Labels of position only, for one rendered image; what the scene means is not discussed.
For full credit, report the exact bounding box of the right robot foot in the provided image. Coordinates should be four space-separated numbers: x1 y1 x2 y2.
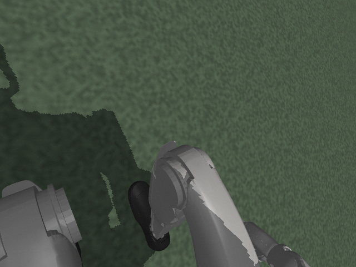
128 181 170 251

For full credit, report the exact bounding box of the right robot arm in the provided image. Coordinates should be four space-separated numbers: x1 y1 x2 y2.
266 244 310 267

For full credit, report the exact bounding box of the right robot hand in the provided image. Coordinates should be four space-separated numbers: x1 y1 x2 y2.
242 219 278 263

